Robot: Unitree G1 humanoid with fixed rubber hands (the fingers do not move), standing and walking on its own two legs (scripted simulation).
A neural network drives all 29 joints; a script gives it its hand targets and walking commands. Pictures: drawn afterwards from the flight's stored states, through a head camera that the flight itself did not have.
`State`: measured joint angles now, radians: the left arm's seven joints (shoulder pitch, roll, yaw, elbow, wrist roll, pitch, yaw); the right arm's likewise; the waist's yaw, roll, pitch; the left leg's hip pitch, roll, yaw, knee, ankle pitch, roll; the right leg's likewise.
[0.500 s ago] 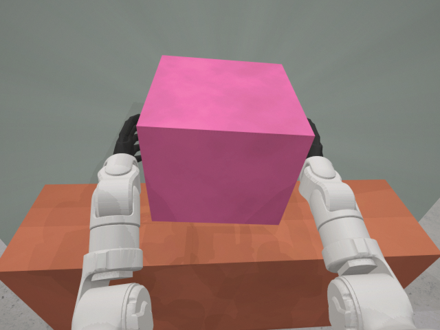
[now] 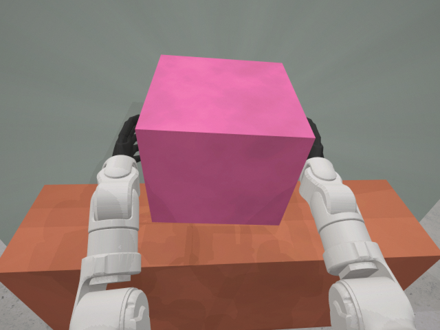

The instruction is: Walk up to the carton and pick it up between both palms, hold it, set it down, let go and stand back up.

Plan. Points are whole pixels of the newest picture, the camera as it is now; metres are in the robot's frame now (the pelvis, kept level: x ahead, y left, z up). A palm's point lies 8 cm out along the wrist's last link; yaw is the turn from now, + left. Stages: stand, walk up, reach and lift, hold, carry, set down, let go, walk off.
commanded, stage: hold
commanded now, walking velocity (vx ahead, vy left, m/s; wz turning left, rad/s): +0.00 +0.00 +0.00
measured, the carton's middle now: (219, 139) +0.41 +0.00 +0.18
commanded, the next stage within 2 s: none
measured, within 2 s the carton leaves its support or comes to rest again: neither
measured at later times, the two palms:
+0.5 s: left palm (126, 161) +0.36 +0.16 +0.17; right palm (309, 161) +0.36 -0.17 +0.17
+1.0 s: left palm (125, 159) +0.36 +0.17 +0.17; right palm (309, 160) +0.36 -0.17 +0.17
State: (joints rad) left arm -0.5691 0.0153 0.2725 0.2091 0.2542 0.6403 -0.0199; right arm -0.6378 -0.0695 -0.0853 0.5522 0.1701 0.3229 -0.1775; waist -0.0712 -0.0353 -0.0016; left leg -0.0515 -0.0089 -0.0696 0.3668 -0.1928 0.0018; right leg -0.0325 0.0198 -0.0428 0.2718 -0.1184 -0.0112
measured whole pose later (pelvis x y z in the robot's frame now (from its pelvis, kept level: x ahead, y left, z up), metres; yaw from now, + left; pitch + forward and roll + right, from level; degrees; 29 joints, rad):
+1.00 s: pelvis +0.00 +0.00 +0.00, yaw +0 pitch -7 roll -1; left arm -0.55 0.01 0.26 0.17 0.25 0.65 -0.02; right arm -0.61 -0.07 -0.07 0.52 0.18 0.32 -0.18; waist -0.07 -0.03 0.00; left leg -0.05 -0.01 -0.07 0.37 -0.20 0.00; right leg -0.03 0.02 -0.04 0.27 -0.13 -0.01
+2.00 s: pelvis +0.01 +0.00 +0.00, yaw +0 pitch -6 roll -1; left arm -0.54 0.01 0.26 0.17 0.24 0.64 -0.01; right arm -0.60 -0.07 -0.07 0.51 0.18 0.31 -0.18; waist -0.07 -0.04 -0.01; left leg -0.05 -0.01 -0.06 0.35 -0.19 0.01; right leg -0.03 0.02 -0.04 0.27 -0.13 -0.01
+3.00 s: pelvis +0.00 +0.00 +0.00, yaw +0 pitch -7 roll -1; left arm -0.55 0.01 0.27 0.19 0.25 0.65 -0.02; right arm -0.62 -0.07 -0.08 0.54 0.17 0.32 -0.18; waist -0.06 -0.04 0.00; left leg -0.05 -0.01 -0.06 0.36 -0.19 0.00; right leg -0.03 0.02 -0.04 0.27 -0.12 -0.01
